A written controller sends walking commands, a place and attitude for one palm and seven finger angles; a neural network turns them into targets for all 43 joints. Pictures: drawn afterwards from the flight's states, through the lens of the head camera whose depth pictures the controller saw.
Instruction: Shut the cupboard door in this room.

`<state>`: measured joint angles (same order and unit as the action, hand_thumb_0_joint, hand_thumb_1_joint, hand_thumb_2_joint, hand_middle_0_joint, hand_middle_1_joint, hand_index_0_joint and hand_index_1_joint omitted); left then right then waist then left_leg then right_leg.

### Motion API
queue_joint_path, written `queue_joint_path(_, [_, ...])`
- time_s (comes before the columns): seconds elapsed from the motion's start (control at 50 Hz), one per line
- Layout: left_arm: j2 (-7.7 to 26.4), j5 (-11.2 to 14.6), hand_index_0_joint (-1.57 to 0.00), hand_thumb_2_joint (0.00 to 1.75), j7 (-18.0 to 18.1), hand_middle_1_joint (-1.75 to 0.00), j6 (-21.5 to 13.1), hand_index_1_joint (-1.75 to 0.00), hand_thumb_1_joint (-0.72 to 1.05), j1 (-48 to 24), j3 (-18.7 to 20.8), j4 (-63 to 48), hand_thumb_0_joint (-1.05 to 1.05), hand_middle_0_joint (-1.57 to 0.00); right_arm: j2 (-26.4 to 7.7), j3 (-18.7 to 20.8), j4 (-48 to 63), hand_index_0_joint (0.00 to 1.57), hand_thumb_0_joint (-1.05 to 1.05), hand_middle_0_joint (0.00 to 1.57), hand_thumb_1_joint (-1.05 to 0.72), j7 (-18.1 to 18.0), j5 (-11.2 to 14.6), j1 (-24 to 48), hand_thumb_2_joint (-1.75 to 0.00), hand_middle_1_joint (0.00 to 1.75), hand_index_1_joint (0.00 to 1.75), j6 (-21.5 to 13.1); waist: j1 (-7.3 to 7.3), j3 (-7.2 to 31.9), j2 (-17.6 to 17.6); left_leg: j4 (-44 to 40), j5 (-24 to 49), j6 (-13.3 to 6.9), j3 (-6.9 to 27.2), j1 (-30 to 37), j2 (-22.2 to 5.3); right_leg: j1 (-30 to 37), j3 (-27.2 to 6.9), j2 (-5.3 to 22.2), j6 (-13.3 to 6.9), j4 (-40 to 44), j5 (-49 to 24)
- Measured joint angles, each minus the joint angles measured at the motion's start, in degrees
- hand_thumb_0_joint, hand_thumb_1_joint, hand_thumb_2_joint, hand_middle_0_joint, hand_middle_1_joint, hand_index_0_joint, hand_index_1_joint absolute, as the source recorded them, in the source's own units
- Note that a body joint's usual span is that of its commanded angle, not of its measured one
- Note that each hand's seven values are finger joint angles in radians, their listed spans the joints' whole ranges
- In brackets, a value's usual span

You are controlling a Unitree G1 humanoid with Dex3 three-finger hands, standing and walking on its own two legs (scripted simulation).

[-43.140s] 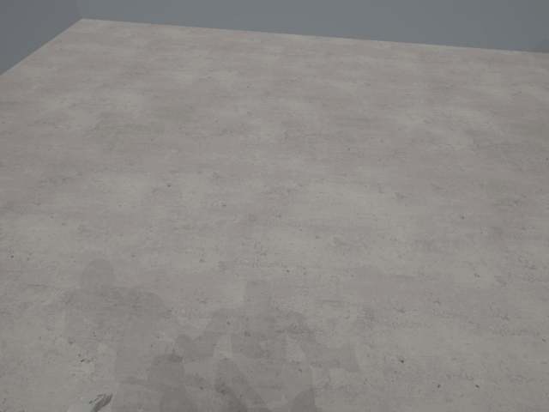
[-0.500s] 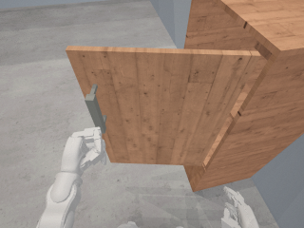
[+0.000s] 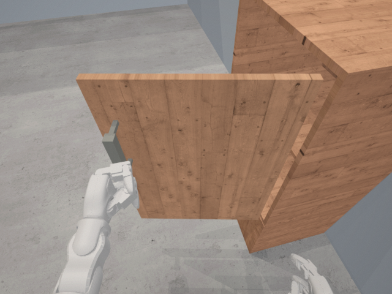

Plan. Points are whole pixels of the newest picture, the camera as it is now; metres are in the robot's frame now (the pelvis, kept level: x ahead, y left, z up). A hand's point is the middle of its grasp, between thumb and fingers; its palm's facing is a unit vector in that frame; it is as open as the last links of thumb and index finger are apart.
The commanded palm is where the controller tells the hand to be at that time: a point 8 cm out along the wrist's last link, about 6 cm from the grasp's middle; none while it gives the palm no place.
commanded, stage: bring the fist close to the handle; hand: left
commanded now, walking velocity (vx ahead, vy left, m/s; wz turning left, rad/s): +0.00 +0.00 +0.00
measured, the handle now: (121, 152) +0.39 +0.18 +0.07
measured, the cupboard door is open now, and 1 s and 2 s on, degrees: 75 66 51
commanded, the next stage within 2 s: push the door shut along its arc in 0.12 s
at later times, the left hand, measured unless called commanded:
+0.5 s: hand (136, 180) +0.32 +0.13 +0.07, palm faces -0.08 -1.00 -0.04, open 3.1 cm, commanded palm +0.31 +0.19 +0.07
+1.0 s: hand (147, 156) +0.38 +0.12 +0.07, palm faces -0.22 -0.98 -0.04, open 3.1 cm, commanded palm +0.38 +0.17 +0.07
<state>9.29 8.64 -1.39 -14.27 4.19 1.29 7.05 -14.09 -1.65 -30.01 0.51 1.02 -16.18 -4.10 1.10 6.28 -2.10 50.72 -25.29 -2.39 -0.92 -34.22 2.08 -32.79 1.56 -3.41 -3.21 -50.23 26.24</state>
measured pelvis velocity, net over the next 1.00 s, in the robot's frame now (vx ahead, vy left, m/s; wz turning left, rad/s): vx -0.02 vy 0.02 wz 0.01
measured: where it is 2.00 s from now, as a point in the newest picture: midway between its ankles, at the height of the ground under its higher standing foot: outside the picture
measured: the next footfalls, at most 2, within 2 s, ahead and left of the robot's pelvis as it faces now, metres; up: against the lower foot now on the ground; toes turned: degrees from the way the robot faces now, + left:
none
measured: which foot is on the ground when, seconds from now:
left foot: down 0.00-1.00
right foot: down 0.00-1.00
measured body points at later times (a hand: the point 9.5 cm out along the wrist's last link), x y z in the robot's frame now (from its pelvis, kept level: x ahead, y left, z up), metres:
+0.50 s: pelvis -0.01 +0.00 +0.00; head +0.03 -0.01 +0.45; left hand +0.32 +0.19 +0.08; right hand +0.14 -0.24 -0.10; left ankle +0.00 +0.09 -0.69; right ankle -0.01 -0.08 -0.69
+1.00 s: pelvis -0.02 +0.02 -0.01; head +0.04 +0.02 +0.44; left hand +0.39 +0.18 +0.07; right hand +0.08 -0.23 -0.11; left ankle +0.00 +0.09 -0.69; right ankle -0.01 -0.08 -0.69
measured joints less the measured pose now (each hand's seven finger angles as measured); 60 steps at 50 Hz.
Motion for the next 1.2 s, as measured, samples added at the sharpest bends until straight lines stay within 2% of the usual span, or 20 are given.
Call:
queue_joint_path(0.1, [0.2,1.0,-1.30,0.90,-1.8,-1.50,0.2,-1.50,0.90,0.7,-1.0,0.3,0.01,-1.30,-0.4,0.1,-0.2,0.20,0.01,0.20,-0.90,-0.8,0.3,1.1,-0.90,0.30,0.30,-0.3,-0.24,-1.0,-0.2,0.2,0.3,0.1,0.7,-0.1,0.2,0.2,0.8,0.2,-0.1,0.1,-0.2])
queue_joint_path(0.24, [0.1,0.8,-1.30,0.89,-1.5,-1.50,-1.8,-1.50,0.90,-2.9,-1.0,1.4,0.02,-1.30,-0.1,0.0,-1.1,0.20,0.01,0.20,-0.90,-1.2,0.1,3.1,-0.90,0.30,0.30,-1.1,-0.23,-1.0,0.2,1.2,0.5,0.2,0.9,-1.6,0.2,-1.2,1.1,0.2,-0.3,-0.9,-0.2])
queue_joint_path(0.34, [1.1,0.9,-1.30,0.89,-3.0,-1.50,-0.3,-1.50,0.90,-5.5,0.3,5.4,0.01,-1.30,0.2,-0.4,-0.9,0.20,0.01,0.20,-0.90,-1.1,0.5,3.0,-0.90,0.30,0.30,-0.2,0.03,-0.5,0.2,0.7,0.8,0.2,0.7,-1.3,0.1,-1.0,0.8,0.2,-0.2,-0.6,-0.5])
queue_joint_path(0.42, [2.3,1.6,-1.30,0.89,-4.5,-1.50,0.4,-1.50,0.90,-9.1,1.0,9.5,0.01,-1.30,0.0,-0.7,-1.3,0.20,0.01,0.20,-0.90,-1.6,0.8,2.7,-0.90,0.30,0.30,-0.2,0.42,-1.1,0.1,0.6,1.0,0.2,0.9,-1.3,0.1,-0.9,1.0,0.2,-0.2,-0.3,-0.8])
queue_joint_path(0.64, [3.4,2.5,-1.30,0.89,-8.1,-1.50,-1.5,-1.50,0.90,-19.6,2.6,19.3,0.02,-1.32,-0.8,-0.1,-3.9,0.20,0.01,0.20,-0.90,-1.7,1.1,0.8,-0.90,0.30,0.30,-0.6,1.06,-1.3,0.3,1.1,1.3,-0.4,0.6,-3.4,0.4,-2.9,0.8,0.5,0.4,-0.6,-1.2])
queue_joint_path(0.8, [3.8,2.4,-1.30,0.90,-9.7,-1.50,-1.6,-1.50,0.90,-24.9,2.1,24.9,0.02,-1.31,-1.2,0.5,-4.5,0.20,0.01,0.20,-0.90,-1.3,1.3,-0.9,-0.90,0.30,0.30,-0.6,1.88,-1.2,0.1,1.1,1.5,-1.0,0.4,-4.2,0.6,-3.5,0.6,0.7,0.9,-0.3,-1.6])
queue_joint_path(0.96, [3.8,1.3,-1.30,0.89,-9.7,-1.50,-3.1,-1.50,0.90,-32.4,1.6,32.9,0.02,-1.30,-1.0,0.3,-5.2,0.20,0.01,0.20,-0.90,-1.0,1.2,-1.0,-0.90,0.30,0.30,-0.4,2.70,-1.6,0.5,1.9,1.7,-1.5,0.3,-5.7,0.9,-4.9,0.6,1.1,1.4,-1.0,-1.7])
queue_joint_path(1.2, [4.8,0.3,-1.30,0.89,-11.8,-1.50,-4.9,-1.50,0.90,-45.5,2.4,46.7,0.02,-1.30,-1.1,0.2,-6.3,0.20,0.01,0.20,-0.90,-0.3,0.7,-2.3,-0.90,0.30,0.30,0.2,5.01,-1.4,0.2,3.4,1.7,-1.7,-0.1,-9.8,1.0,-9.0,0.4,1.2,1.6,-2.5,-1.8])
